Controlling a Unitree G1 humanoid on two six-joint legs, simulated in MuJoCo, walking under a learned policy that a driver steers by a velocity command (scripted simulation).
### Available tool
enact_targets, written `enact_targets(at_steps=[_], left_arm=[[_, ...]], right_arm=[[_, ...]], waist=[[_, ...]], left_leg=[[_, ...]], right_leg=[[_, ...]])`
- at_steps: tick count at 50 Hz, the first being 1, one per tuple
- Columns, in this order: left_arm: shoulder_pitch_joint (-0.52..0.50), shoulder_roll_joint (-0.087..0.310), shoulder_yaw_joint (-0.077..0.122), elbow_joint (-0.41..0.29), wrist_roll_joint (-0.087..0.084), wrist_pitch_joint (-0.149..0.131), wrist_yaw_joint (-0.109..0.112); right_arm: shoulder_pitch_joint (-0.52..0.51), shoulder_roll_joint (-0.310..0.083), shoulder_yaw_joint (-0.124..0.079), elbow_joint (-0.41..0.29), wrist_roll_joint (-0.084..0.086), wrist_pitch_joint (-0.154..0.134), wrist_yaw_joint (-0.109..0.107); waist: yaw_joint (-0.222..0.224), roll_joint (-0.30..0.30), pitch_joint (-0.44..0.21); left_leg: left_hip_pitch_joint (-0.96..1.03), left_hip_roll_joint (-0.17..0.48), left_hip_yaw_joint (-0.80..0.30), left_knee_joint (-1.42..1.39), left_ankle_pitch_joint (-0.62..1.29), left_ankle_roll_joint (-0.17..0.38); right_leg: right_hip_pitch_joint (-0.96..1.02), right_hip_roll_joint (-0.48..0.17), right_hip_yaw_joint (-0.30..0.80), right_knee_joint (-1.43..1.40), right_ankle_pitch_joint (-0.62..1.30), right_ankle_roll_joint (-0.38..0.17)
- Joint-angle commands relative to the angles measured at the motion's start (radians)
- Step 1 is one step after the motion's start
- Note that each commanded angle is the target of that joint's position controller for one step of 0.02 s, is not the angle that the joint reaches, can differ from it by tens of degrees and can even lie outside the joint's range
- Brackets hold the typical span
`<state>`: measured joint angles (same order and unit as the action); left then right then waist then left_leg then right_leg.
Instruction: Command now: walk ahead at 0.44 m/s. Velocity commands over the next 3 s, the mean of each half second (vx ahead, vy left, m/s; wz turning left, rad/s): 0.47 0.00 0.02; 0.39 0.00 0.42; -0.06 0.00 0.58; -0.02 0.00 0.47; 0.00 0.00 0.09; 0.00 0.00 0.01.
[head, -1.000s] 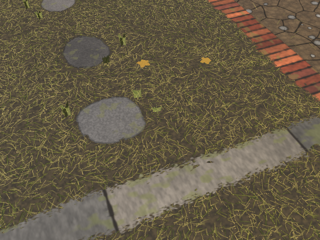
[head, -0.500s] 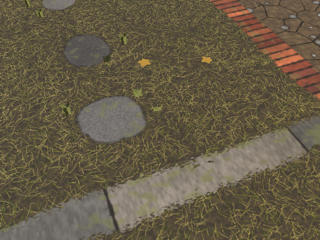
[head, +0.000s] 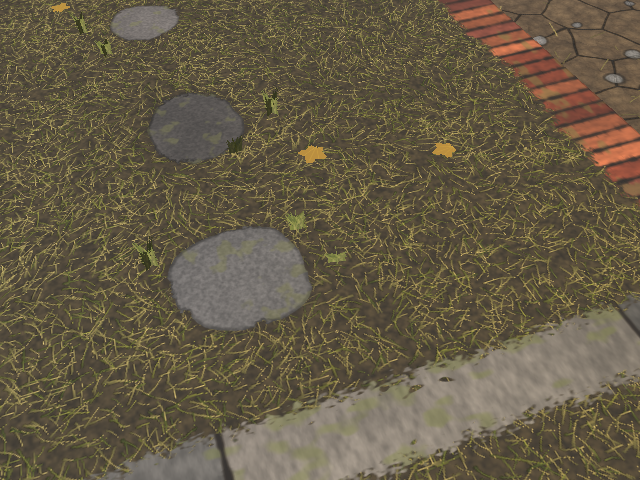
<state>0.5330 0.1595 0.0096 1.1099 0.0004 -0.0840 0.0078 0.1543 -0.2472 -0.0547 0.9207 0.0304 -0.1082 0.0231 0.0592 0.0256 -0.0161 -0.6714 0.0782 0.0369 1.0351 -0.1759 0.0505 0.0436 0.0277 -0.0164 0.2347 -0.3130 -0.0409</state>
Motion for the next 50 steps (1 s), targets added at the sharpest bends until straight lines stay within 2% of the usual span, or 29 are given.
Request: enact_targets(at_steps=[1,4,6,7,8,9,10,11,12,13,14,15,17,20,24,27,31,34,35,36,37,38,39,40,41,42,44,46,50], left_arm=[[-0.011,0.163,0.020,-0.062,0.003,-0.004,0.022],[0.028,0.199,0.037,-0.050,-0.020,-0.014,0.026],[0.020,0.205,0.044,-0.050,-0.020,-0.011,0.025],[0.011,0.217,0.050,-0.053,-0.013,-0.004,0.024],[-0.004,0.222,0.054,-0.056,-0.003,0.007,0.022],[-0.020,0.215,0.051,-0.067,0.003,0.015,0.019],[-0.018,0.174,0.034,-0.096,0.019,0.015,0.013],[0.129,-0.003,-0.009,-0.094,0.002,-0.008,-0.002],[0.047,0.100,0.014,-0.096,-0.026,-0.040,-0.011],[-0.071,0.160,0.032,-0.139,-0.052,-0.054,-0.012],[-0.136,0.175,0.035,-0.156,-0.048,-0.059,-0.003],[-0.159,0.173,0.047,-0.159,-0.034,-0.053,0.007],[-0.109,0.132,0.052,-0.153,-0.027,-0.022,0.013],[-0.179,0.133,0.060,-0.186,-0.018,0.000,0.020],[-0.379,0.145,0.067,-0.258,0.000,-0.010,0.017],[-0.498,0.131,0.060,-0.288,-0.007,-0.022,0.004],[-0.611,0.136,0.051,-0.327,-0.020,-0.037,-0.019],[-0.580,0.185,0.064,-0.336,-0.025,-0.053,-0.028],[-0.517,0.208,0.075,-0.323,-0.025,-0.057,-0.026],[-0.377,0.253,0.097,-0.286,-0.021,-0.061,-0.019],[-0.189,0.327,0.117,-0.262,-0.003,-0.064,-0.009],[-0.110,0.405,0.136,-0.238,0.006,-0.052,-0.013],[-0.130,0.291,0.106,-0.254,0.009,-0.051,-0.015],[-0.219,0.228,0.086,-0.278,0.008,-0.050,-0.013],[-0.299,0.207,0.076,-0.291,0.011,-0.047,-0.013],[-0.348,0.184,0.071,-0.290,0.014,-0.042,-0.016],[-0.387,0.173,0.069,-0.280,0.026,-0.039,-0.014],[-0.400,0.206,0.079,-0.271,0.025,-0.036,0.000],[-0.441,0.251,0.091,-0.283,0.010,-0.001,0.037]], right_arm=[[-0.189,0.033,0.027,-0.117,-0.007,-0.002,0.011],[-0.251,-0.021,0.020,-0.155,0.004,0.003,0.015],[-0.239,-0.061,0.006,-0.164,0.002,-0.002,0.020],[-0.187,-0.085,-0.007,-0.154,0.001,-0.003,0.020],[-0.065,-0.117,-0.026,-0.121,0.004,-0.002,0.016],[0.101,-0.155,-0.048,-0.069,0.008,0.004,0.010],[0.269,-0.229,-0.067,-0.033,-0.004,0.013,-0.001],[0.316,-0.267,-0.067,-0.011,-0.030,0.011,0.011],[0.262,-0.175,-0.042,-0.013,-0.024,0.007,0.014],[0.159,-0.132,-0.030,-0.025,-0.017,0.001,0.013],[0.063,-0.110,-0.021,-0.046,-0.019,-0.006,0.016],[0.016,-0.089,-0.016,-0.049,-0.031,-0.013,0.022],[0.009,-0.052,-0.004,-0.027,-0.039,-0.017,0.027],[0.063,-0.085,-0.008,0.006,-0.033,-0.021,0.011],[0.161,-0.120,-0.014,0.024,-0.028,-0.007,-0.019],[0.218,-0.138,-0.018,0.029,-0.018,0.004,-0.030],[0.291,-0.138,-0.022,0.046,-0.006,0.020,-0.037],[0.282,-0.158,-0.036,0.039,-0.004,0.034,-0.046],[0.265,-0.160,-0.038,0.031,-0.005,0.038,-0.046],[0.248,-0.136,-0.030,0.017,-0.011,0.039,-0.044],[0.222,-0.085,-0.012,-0.024,-0.027,0.038,-0.040],[0.351,0.041,0.021,-0.052,-0.008,0.020,-0.036],[0.335,-0.066,-0.001,-0.040,0.014,0.012,-0.038],[0.250,-0.136,-0.022,-0.062,0.022,0.013,-0.042],[0.214,-0.132,-0.027,-0.067,0.012,0.021,-0.049],[0.199,-0.122,-0.035,-0.070,-0.002,0.031,-0.053],[0.234,-0.075,-0.041,-0.077,-0.004,0.065,-0.053],[0.209,-0.048,-0.039,-0.114,-0.006,0.086,-0.051],[0.124,-0.050,-0.033,-0.179,-0.014,0.097,-0.024]], waist=[[-0.003,-0.104,0.177],[-0.013,-0.131,0.191],[-0.047,-0.132,0.156],[-0.081,-0.153,0.099],[-0.145,-0.172,0.014],[-0.223,-0.168,-0.081],[-0.266,-0.046,-0.213],[-0.162,0.257,-0.392],[-0.183,0.179,-0.311],[-0.155,0.126,-0.135],[-0.120,0.003,-0.068],[-0.084,-0.026,-0.030],[-0.029,0.025,-0.015],[-0.022,0.031,0.049],[-0.070,0.003,0.086],[-0.107,0.011,0.090],[-0.140,0.028,0.099],[-0.097,0.064,0.075],[-0.058,0.076,0.044],[0.008,0.064,-0.046],[0.082,-0.023,-0.216],[0.022,-0.338,-0.362],[0.035,-0.282,-0.349],[0.029,-0.200,-0.197],[-0.006,-0.115,-0.123],[-0.035,-0.093,-0.070],[-0.087,-0.135,-0.031],[-0.104,-0.140,-0.009],[-0.093,-0.140,-0.054]], left_leg=[[0.010,-0.023,0.038,-0.291,0.152,-0.027],[0.078,-0.043,0.027,-0.426,0.193,-0.001],[0.125,-0.064,0.022,-0.483,0.181,0.033],[0.200,-0.090,0.034,-0.478,0.158,0.051],[0.341,-0.122,0.051,-0.460,0.128,0.074],[0.563,-0.126,0.048,-0.468,0.129,0.101],[0.875,0.079,-0.198,-0.457,0.050,0.162],[1.117,0.322,-0.749,-0.653,-0.221,0.332],[1.037,0.286,-0.837,-0.772,-0.288,0.287],[0.876,0.263,-0.660,-0.780,-0.216,0.239],[0.702,0.232,-0.518,-0.802,-0.069,0.213],[0.570,0.194,-0.412,-0.823,0.037,0.194],[0.458,0.142,-0.297,-0.879,0.067,0.190],[0.399,0.126,-0.221,-0.939,0.075,0.208],[0.468,0.114,-0.211,-0.952,0.105,0.196],[0.491,0.086,-0.178,-0.931,0.127,0.167],[0.567,0.110,-0.213,-0.856,0.107,0.159],[0.619,0.146,-0.271,-0.770,0.137,0.134],[0.617,0.135,-0.272,-0.706,0.213,0.120],[0.578,0.078,-0.239,-0.550,0.304,0.092],[0.409,-0.002,-0.178,-0.246,0.156,0.054],[0.023,-0.146,-0.082,0.094,-0.344,-0.008],[-0.076,-0.090,-0.191,0.249,-0.401,-0.003],[-0.114,-0.057,-0.184,0.277,-0.326,-0.001],[-0.064,-0.017,-0.157,0.260,-0.259,-0.016],[-0.018,0.003,-0.147,0.215,-0.229,-0.029],[0.087,0.017,-0.117,0.158,-0.209,-0.047],[0.081,0.003,-0.084,0.073,-0.164,-0.067],[0.154,-0.005,-0.036,-0.190,0.049,-0.073]], right_leg=[[-0.180,-0.189,0.097,-0.156,0.379,-0.130],[-0.118,-0.239,0.093,-0.175,0.400,-0.130],[-0.013,-0.264,0.076,-0.093,0.612,-0.107],[0.033,-0.271,0.064,-0.008,0.803,-0.093],[0.046,-0.258,0.040,0.143,0.976,-0.076],[-0.032,-0.220,0.015,0.352,1.008,-0.049],[-0.281,-0.159,-0.006,0.683,0.666,-0.024],[-0.590,0.048,0.069,1.044,-0.186,0.023],[-0.689,0.006,0.181,1.174,-0.223,-0.006],[-0.762,-0.044,0.142,1.190,-0.144,-0.022],[-0.709,-0.102,0.124,1.140,-0.040,-0.028],[-0.652,-0.138,0.111,1.085,0.015,-0.027],[-0.561,-0.176,0.113,1.012,0.049,-0.029],[-0.622,-0.197,0.088,0.896,0.100,-0.004],[-0.750,-0.189,0.075,0.628,0.310,0.036],[-0.694,-0.134,0.048,0.422,0.419,0.052],[-0.646,-0.093,0.049,0.291,0.394,0.060],[-0.546,-0.076,0.062,0.225,0.300,0.040],[-0.453,-0.063,0.048,0.209,0.261,0.025],[-0.258,-0.066,0.045,0.200,0.245,-0.008],[0.042,-0.237,0.206,0.237,0.216,-0.074],[0.388,-0.477,0.643,0.148,0.060,-0.219],[0.353,-0.463,0.736,0.081,-0.047,-0.210],[0.212,-0.435,0.550,0.082,0.107,-0.163],[0.065,-0.397,0.394,0.083,0.348,-0.143],[-0.049,-0.359,0.278,0.076,0.531,-0.133],[-0.188,-0.309,0.119,0.061,0.756,-0.126],[-0.229,-0.305,0.033,0.039,0.873,-0.151],[-0.217,-0.295,-0.089,0.038,0.831,-0.155]])
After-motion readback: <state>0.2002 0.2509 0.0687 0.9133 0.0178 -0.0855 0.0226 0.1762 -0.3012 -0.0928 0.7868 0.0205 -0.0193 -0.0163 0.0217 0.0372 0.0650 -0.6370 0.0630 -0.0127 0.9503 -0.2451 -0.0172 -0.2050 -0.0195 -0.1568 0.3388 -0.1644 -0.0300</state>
